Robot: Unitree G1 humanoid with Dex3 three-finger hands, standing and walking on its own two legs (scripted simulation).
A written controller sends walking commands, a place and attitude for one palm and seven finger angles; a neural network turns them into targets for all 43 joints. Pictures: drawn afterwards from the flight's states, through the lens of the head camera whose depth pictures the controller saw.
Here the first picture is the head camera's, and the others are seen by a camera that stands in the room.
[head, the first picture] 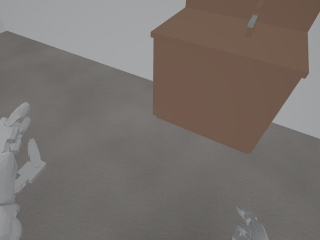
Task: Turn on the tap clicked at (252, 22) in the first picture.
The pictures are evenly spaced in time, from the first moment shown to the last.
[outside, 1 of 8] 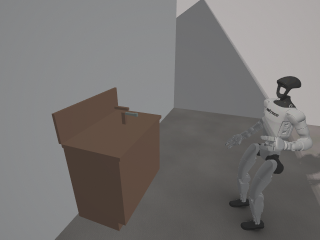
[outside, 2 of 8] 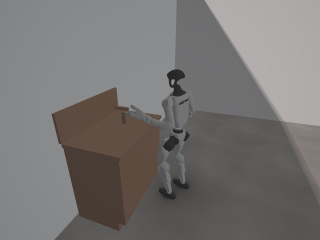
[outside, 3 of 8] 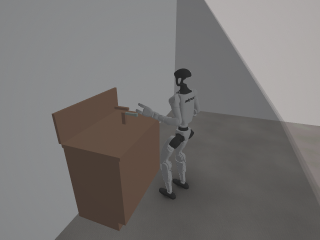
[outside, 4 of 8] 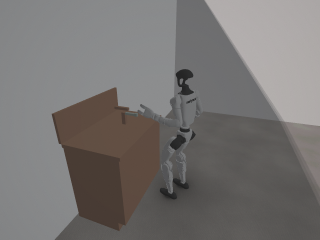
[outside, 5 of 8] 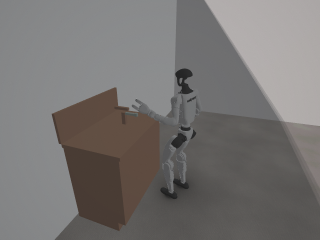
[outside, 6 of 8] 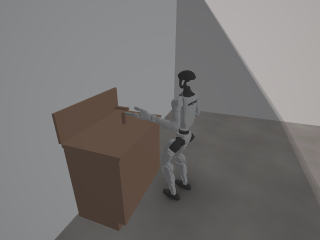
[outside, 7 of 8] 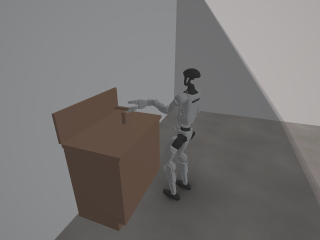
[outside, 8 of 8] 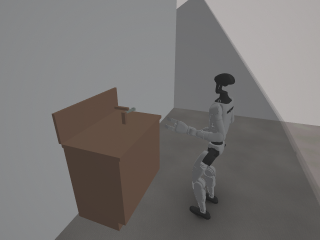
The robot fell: no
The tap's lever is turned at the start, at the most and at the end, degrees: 0 73 73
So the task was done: yes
